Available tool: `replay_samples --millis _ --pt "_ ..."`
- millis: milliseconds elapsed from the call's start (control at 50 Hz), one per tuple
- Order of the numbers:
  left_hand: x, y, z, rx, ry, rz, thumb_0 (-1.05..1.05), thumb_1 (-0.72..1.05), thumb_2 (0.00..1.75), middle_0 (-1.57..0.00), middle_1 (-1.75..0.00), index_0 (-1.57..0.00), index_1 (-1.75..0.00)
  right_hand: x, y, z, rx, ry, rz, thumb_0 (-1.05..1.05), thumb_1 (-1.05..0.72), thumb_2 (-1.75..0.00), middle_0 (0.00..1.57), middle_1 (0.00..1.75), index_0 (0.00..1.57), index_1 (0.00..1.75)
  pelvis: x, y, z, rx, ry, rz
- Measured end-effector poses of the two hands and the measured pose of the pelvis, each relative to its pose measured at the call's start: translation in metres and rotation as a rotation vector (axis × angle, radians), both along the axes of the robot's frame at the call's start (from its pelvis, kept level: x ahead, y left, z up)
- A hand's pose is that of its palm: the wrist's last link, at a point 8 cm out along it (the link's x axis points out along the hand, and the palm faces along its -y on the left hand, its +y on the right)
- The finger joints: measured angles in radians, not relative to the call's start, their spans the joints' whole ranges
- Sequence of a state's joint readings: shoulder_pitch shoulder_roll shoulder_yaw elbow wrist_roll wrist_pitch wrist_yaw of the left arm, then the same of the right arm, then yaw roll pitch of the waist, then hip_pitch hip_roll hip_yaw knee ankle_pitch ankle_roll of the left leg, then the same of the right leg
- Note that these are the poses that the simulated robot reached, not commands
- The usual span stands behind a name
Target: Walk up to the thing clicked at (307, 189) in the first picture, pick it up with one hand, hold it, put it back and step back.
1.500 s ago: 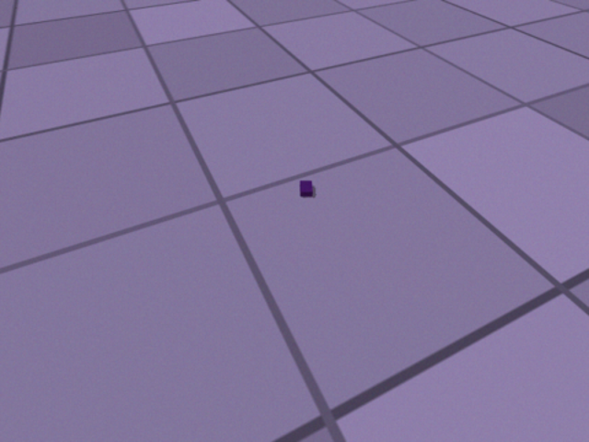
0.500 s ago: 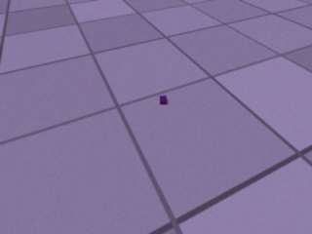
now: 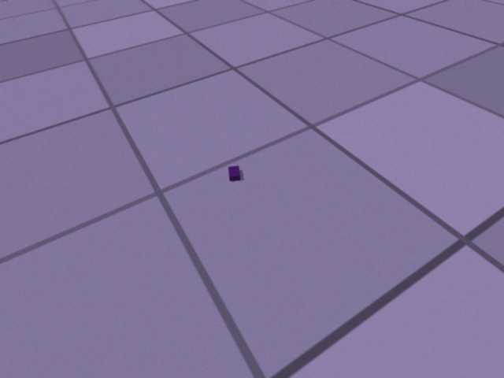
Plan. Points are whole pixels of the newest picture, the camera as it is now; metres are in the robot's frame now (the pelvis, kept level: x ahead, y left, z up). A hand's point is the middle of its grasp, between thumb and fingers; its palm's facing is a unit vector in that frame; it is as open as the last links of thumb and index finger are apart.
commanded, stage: walk up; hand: left
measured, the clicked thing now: (234, 173) +1.32 +0.15 -0.74
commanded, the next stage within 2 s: none
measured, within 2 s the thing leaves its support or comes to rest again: neither
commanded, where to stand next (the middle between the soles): +0.94 -0.02 m, yaw -5 degrees
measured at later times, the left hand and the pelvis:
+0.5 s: hand (120, 312) +0.28 +0.29 -0.14, palm faces -0.11 -0.93 -0.35, open 7.4 cm; pelvis +0.22 +0.02 +0.01, yaw -4 degrees
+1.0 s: hand (160, 214) +0.51 +0.25 -0.10, palm faces -0.10 -0.91 -0.41, open 7.3 cm; pelvis +0.44 -0.02 +0.02, yaw -4 degrees
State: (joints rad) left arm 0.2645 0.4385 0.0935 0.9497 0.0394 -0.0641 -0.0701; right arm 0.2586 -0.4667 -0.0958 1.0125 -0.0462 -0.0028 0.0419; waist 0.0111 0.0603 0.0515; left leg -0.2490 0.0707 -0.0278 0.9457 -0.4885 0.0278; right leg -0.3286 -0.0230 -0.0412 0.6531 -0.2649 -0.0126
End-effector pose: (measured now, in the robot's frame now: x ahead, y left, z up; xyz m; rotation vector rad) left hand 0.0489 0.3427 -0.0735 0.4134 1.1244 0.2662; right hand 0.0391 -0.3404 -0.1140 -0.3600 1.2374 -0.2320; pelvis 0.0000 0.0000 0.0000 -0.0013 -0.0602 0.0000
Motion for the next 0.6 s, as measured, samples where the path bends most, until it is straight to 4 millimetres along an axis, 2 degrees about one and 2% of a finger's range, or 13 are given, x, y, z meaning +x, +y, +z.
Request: replay_samples --millis 140,200,280,360,420,500,600 --pt "0.023 -0.028 0.004 -0.057 0.051 0.018 0.01 0.90 0.90 -0.21 -0.30 -0.21 -0.30 0.082 0.007 0.023 0.055 -0.103 0.052 0.01 -0.90 -0.90 0.20 0.30 0.20 0.30 0.050 -0.008 0.019 -0.009 0.004 -0.020" --pt "0.044 -0.030 -0.001 -0.077 0.068 0.011 0.01 0.90 0.90 -0.21 -0.30 -0.21 -0.30 0.113 0.012 0.030 0.061 -0.115 0.068 0.00 -0.90 -0.90 0.20 0.30 0.20 0.30 0.076 -0.008 0.020 -0.013 0.013 -0.027" --pt "0.081 -0.024 -0.014 -0.101 0.070 0.003 0.01 0.90 0.90 -0.21 -0.30 -0.21 -0.30 0.158 0.020 0.034 0.040 -0.118 0.085 0.00 -0.90 -0.90 0.20 0.30 0.20 0.30 0.115 -0.001 0.015 -0.026 0.021 -0.028" --pt "0.127 -0.009 -0.034 -0.111 0.082 -0.015 0.01 0.90 0.90 -0.21 -0.30 -0.21 -0.30 0.209 0.033 0.034 0.004 -0.162 0.090 0.00 -0.90 -0.90 0.21 0.30 0.20 0.30 0.159 0.014 0.002 -0.006 0.022 -0.035" --pt "0.169 -0.006 -0.036 -0.108 0.101 -0.045 0.01 0.90 0.90 -0.21 -0.30 -0.21 -0.30 0.233 0.042 0.039 0.000 -0.219 0.062 0.00 -0.90 -0.90 0.21 0.30 0.20 0.30 0.186 0.020 0.004 -0.001 0.021 -0.047" --pt "0.234 -0.007 -0.026 -0.110 0.053 -0.101 0.01 0.91 0.90 -0.20 -0.30 -0.21 -0.30 0.244 0.046 0.047 0.006 -0.212 0.013 0.00 -0.90 -0.90 0.21 0.30 0.20 0.30 0.221 0.020 0.013 0.009 0.017 -0.065" --pt "0.311 -0.015 -0.010 -0.101 0.007 -0.166 0.01 0.91 0.90 -0.20 -0.30 -0.21 -0.30 0.250 0.038 0.042 0.016 -0.142 -0.030 0.00 -0.90 -0.90 0.21 0.30 0.21 0.30 0.265 0.014 0.018 0.020 0.016 -0.082"
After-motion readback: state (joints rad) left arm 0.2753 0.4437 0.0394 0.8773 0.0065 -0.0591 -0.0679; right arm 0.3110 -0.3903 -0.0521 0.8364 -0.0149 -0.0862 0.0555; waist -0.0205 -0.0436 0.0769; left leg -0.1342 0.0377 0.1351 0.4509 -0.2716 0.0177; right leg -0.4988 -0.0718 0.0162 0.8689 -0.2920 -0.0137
